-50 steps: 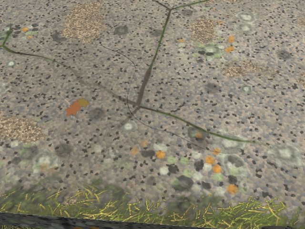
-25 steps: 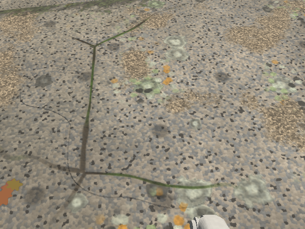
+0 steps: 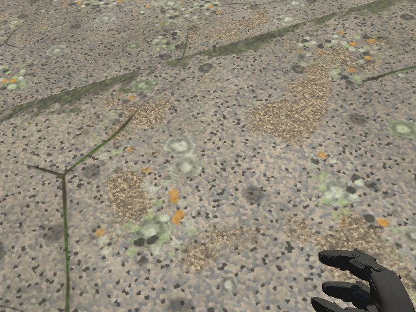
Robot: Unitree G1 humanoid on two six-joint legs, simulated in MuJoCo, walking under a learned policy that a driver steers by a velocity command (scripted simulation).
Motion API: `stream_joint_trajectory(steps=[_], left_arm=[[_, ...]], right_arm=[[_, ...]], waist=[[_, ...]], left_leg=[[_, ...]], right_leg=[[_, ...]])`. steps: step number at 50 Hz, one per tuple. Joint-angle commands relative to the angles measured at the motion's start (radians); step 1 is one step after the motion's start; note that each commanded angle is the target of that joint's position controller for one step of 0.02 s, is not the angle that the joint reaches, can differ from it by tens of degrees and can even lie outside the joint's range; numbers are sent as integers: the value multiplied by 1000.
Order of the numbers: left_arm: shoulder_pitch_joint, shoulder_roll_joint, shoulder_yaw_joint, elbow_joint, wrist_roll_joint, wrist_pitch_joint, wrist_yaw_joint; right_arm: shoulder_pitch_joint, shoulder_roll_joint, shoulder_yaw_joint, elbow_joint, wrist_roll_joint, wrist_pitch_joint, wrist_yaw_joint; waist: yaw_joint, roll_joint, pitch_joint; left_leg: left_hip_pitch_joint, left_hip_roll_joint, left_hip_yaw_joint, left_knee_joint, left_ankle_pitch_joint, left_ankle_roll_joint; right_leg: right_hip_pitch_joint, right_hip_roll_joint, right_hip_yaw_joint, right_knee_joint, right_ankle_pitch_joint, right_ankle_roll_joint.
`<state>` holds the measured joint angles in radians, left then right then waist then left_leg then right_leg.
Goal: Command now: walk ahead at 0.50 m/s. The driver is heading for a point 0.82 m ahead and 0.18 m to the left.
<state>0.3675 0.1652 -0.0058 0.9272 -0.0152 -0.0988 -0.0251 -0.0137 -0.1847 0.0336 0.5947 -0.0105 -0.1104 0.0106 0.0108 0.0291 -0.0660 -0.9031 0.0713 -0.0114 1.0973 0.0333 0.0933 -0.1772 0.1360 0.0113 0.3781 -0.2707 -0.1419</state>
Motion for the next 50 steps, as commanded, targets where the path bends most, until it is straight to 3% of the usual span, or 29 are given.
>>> stream_joint_trajectory(steps=[1,4,8,10,11,12,13,14,15,16,17,18,21,24,26,29,31,33,34,35,36,37,38,39,40,42,44,47,50], left_arm=[[65,152,30,-38,-2,-13,38],[87,194,40,-37,8,-10,50],[67,227,61,-61,20,13,69],[17,260,77,-92,36,33,80],[-57,282,85,-122,41,33,77],[-101,255,76,-174,61,18,71],[28,109,36,-184,43,-5,43],[-2,204,46,-192,21,-45,18],[-103,234,52,-229,-6,-67,6],[-147,223,48,-251,4,-78,9],[-145,230,56,-260,24,-75,17],[-125,224,57,-273,30,-65,19],[-135,198,53,-316,42,-41,37],[-287,162,38,-376,50,-34,51],[-368,133,30,-395,42,-33,48],[-427,164,45,-411,11,-37,37],[-443,191,61,-413,8,-45,31],[-370,218,82,-394,8,-54,30],[-267,241,96,-374,17,-59,33],[-108,283,108,-360,38,-60,39],[6,337,124,-318,49,-47,41],[49,282,120,-294,16,-38,34],[3,219,107,-307,10,-30,35],[-53,200,98,-312,15,-19,33],[-89,192,93,-306,21,-15,28],[-118,171,82,-289,29,-16,18],[-116,179,85,-266,18,-19,12],[-108,237,100,-242,11,-14,15],[-68,271,106,-215,-4,-5,16]], right_arm=[[-83,-41,-14,-37,41,13,8],[-155,-85,-39,-52,55,16,40],[-86,-128,-64,-21,51,13,68],[87,-178,-89,42,45,19,64],[245,-213,-106,85,37,19,53],[389,-254,-116,118,14,26,36],[377,-267,-122,109,-2,24,30],[321,-206,-119,105,11,35,14],[279,-178,-111,77,9,36,5],[236,-175,-109,69,9,29,11],[217,-169,-106,58,11,22,14],[217,-163,-102,51,9,22,14],[258,-181,-110,62,29,24,5],[327,-216,-120,78,27,34,-12],[387,-224,-124,96,36,46,-18],[430,-221,-126,109,44,59,-23],[432,-208,-127,109,47,69,-28],[389,-209,-133,95,39,78,-35],[360,-190,-127,82,32,76,-31],[342,-144,-110,57,15,68,-25],[520,-78,-87,63,24,56,-22],[560,-146,-88,86,41,50,-20],[458,-206,-106,79,45,54,-19],[348,-218,-110,51,29,56,-19],[284,-201,-110,28,13,50,-16],[297,-157,-104,26,15,48,-8],[307,-126,-93,34,16,52,-6],[214,-101,-73,16,6,43,-3],[109,-109,-69,-3,18,32,2]], waist=[[49,-90,8],[73,-125,33],[32,-140,3],[-50,-167,-62],[-142,-154,-126],[-182,-8,-223],[-77,249,-303],[-91,106,-238],[-83,41,-94],[-37,-100,8],[-8,-143,24],[20,-125,35],[31,-57,54],[-24,-25,65],[-67,21,33],[-91,77,12],[-85,86,15],[-36,112,-10],[20,106,-81],[89,50,-221],[40,-253,-341],[56,-309,-320],[79,-178,-159],[71,-81,-43],[49,-55,37],[-7,-97,71],[-23,-130,60],[-1,-117,57],[39,-114,63]], left_leg=[[181,-63,101,-363,82,-19],[177,-89,91,-548,72,-2],[265,-145,98,-607,-45,31],[427,-159,97,-656,-90,58],[673,-118,29,-678,-7,100],[988,31,-178,-618,67,155],[1354,262,-716,-680,-158,382],[1250,215,-737,-802,-398,334],[1103,180,-611,-840,-397,299],[955,138,-541,-888,-288,275],[888,103,-481,-891,-154,260],[816,71,-439,-904,-65,254],[709,32,-358,-889,108,238],[583,-46,-273,-862,168,175],[573,-79,-260,-828,134,126],[680,-50,-345,-777,53,102],[789,-13,-419,-716,16,92],[832,-2,-452,-619,119,74],[816,-32,-406,-509,192,49],[679,-65,-339,-276,70,17],[311,-209,-208,34,-479,-56],[147,-150,-185,209,-638,-72],[88,-110,-187,272,-534,-84],[96,-77,-146,250,-448,-87],[110,-55,-126,196,-404,-87],[202,-14,-102,110,-375,-87],[243,3,-64,9,-364,-95],[304,24,-33,-206,-235,-96],[377,0,-15,-388,-102,-96]], right_leg=[[60,-178,59,-173,697,96],[256,-257,54,-160,813,116],[415,-313,18,-15,1161,111],[425,-321,14,190,1301,115],[275,-302,-3,385,1240,119],[2,-214,-21,684,706,112],[-500,-29,58,1052,-229,201],[-574,-98,187,1095,-172,134],[-615,-125,171,1087,-106,125],[-609,-150,135,1033,-61,119],[-588,-177,123,973,-25,130],[-553,-195,113,956,-13,143],[-574,-241,71,832,-9,189],[-481,-208,18,533,179,215],[-373,-152,8,338,301,213],[-330,-101,34,188,332,202],[-328,-95,69,99,291,181],[-225,-95,76,40,233,138],[-66,-135,72,15,272,94],[220,-291,195,87,284,14],[586,-519,603,82,234,-183],[578,-584,836,-4,-57,-220],[449,-522,721,-45,-157,-168],[296,-461,567,-63,-102,-119],[167,-414,476,-92,-5,-102],[20,-349,359,-147,112,-84],[-30,-330,287,-177,189,-97],[-76,-318,195,-197,264,-95],[-83,-313,153,-190,255,-76]])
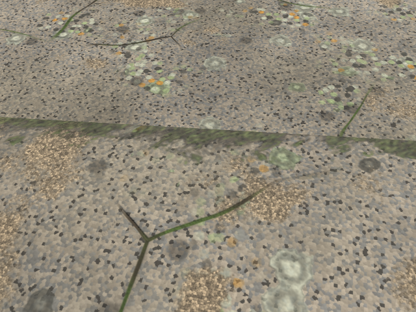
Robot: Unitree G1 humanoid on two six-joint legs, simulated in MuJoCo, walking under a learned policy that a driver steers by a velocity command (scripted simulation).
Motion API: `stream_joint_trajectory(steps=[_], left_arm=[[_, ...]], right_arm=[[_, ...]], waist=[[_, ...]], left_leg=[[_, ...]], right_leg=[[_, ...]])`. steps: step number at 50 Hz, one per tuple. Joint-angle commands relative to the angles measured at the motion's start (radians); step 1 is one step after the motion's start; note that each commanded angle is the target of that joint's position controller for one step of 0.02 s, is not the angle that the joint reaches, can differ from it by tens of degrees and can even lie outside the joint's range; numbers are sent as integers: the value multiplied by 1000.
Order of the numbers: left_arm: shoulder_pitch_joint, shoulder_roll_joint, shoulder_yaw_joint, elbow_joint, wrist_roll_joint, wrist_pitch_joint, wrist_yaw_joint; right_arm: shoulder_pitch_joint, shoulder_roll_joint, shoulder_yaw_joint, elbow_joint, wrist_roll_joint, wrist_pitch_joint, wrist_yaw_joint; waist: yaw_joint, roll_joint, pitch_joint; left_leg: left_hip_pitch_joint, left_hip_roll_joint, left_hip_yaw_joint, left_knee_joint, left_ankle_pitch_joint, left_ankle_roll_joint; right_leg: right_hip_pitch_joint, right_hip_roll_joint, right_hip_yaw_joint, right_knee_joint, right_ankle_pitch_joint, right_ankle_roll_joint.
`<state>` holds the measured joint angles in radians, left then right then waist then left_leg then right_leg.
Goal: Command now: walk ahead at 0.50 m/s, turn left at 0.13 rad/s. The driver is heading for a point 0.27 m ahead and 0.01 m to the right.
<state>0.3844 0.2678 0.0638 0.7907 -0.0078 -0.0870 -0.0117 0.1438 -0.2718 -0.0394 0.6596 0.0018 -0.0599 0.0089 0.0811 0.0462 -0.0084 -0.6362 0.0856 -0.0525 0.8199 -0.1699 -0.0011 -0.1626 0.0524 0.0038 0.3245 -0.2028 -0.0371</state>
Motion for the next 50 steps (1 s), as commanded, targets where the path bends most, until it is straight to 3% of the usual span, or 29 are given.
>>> stream_joint_trajectory(steps=[1,4,6,7,8,9,10,11,13,14,17,19,21,23,24,25,26,27,28,29,31,36,41,50], left_arm=[[-63,177,37,-68,-16,-14,2],[-29,188,37,-44,-18,2,4],[-33,182,32,-35,-20,15,10],[-23,160,23,-34,-15,13,13],[-37,112,3,-61,9,4,16],[87,38,-29,-54,24,-10,16],[98,106,-14,-37,8,-8,12],[36,154,1,-45,-9,2,12],[-55,124,-2,-57,4,29,25],[-53,108,-2,-57,9,46,31],[-26,43,-19,-38,14,68,40],[-48,48,-18,-33,16,72,41],[-75,54,-15,-33,17,81,39],[-111,59,-13,-41,33,86,37],[-131,83,-10,-58,43,86,40],[-151,139,0,-77,40,88,46],[-195,158,10,-70,25,92,47],[-214,101,1,-72,22,90,41],[-217,67,-9,-66,28,84,39],[-219,59,-13,-62,29,77,37],[-206,59,-13,-50,23,64,37],[-197,57,-11,-25,16,60,43],[-199,48,-9,10,13,65,42],[-194,35,-4,91,11,72,47]], right_arm=[[-75,-32,2,-76,10,-21,6],[-131,-54,-9,-104,9,-28,13],[-65,-67,-22,-87,-4,-33,14],[8,-98,-36,-69,-13,-34,8],[127,-166,-52,-63,-33,-32,-3],[181,-218,-60,-61,-45,-16,-8],[243,-162,-52,-29,-16,-1,-2],[203,-134,-42,-29,-7,5,1],[73,-79,-22,-36,-8,6,5],[17,-66,-17,-37,-13,5,8],[-55,-72,-24,-25,-31,6,5],[-36,-77,-26,-5,-27,11,-1],[-32,-73,-22,13,-19,19,-4],[-12,-46,-11,35,-12,23,-2],[23,-26,-3,53,-19,22,0],[66,-25,-3,62,-32,20,2],[121,-13,-3,71,-28,23,-3],[82,-36,-6,78,-28,31,-13],[60,-47,-13,77,-23,38,-21],[62,-43,-14,84,-22,44,-27],[83,-37,-15,96,-26,48,-30],[88,-27,-18,127,-14,41,-30],[96,-24,-24,163,-10,52,-39],[96,-26,-30,233,-7,63,-54]], waist=[[-21,-133,4],[-12,-133,12],[-59,-128,-39],[-91,-117,-91],[-139,-39,-214],[-126,204,-323],[-155,208,-391],[-153,124,-283],[-106,24,-162],[-65,33,-132],[-21,92,-129],[-33,92,-151],[-35,83,-138],[-33,57,-93],[-44,21,-65],[-84,-68,-32],[-129,-193,-22],[-96,-185,12],[-91,-171,31],[-92,-161,34],[-91,-136,14],[-82,-80,-29],[-86,-50,-20],[-86,-49,8]], left_leg=[[121,-21,26,-146,118,-1],[147,-52,35,-248,92,19],[287,-88,60,-353,153,47],[423,-83,52,-390,230,74],[655,73,-92,-336,556,136],[940,325,-368,-300,848,318],[924,345,-468,-345,791,371],[846,290,-379,-357,737,336],[637,208,-253,-407,654,272],[518,176,-203,-442,625,251],[330,110,-78,-484,631,240],[333,113,-74,-491,551,241],[303,110,-81,-494,345,224],[254,60,-79,-487,26,158],[222,28,-78,-473,-128,107],[189,-31,-45,-431,-256,63],[249,-82,17,-415,-222,35],[314,-89,40,-386,-166,17],[332,-86,41,-374,-134,18],[343,-77,34,-370,-109,23],[354,-69,24,-368,-59,28],[388,-62,24,-342,53,24],[416,-58,25,-336,83,19],[431,-53,26,-353,70,16]], right_leg=[[-77,-241,165,-129,174,-177],[4,-264,178,-56,265,-148],[32,-232,150,64,396,-99],[11,-184,115,168,473,-64],[-109,-126,62,375,304,-8],[-416,-26,-5,702,-269,73],[-477,-42,77,839,-472,90],[-532,-76,80,907,-444,98],[-509,-131,66,817,-334,102],[-420,-152,69,736,-295,103],[-184,-119,23,517,-179,112],[-121,-105,19,417,-68,106],[-51,-98,17,318,21,90],[23,-91,15,183,96,57],[54,-138,69,145,154,36],[52,-200,120,133,208,4],[-47,-203,117,118,4,-29],[-145,-166,113,81,-153,-23],[-175,-150,104,73,-175,-5],[-176,-138,91,83,-129,9],[-138,-130,77,117,-32,20],[-82,-119,64,166,117,14],[-83,-109,57,168,143,10],[-77,-94,43,144,123,14]])
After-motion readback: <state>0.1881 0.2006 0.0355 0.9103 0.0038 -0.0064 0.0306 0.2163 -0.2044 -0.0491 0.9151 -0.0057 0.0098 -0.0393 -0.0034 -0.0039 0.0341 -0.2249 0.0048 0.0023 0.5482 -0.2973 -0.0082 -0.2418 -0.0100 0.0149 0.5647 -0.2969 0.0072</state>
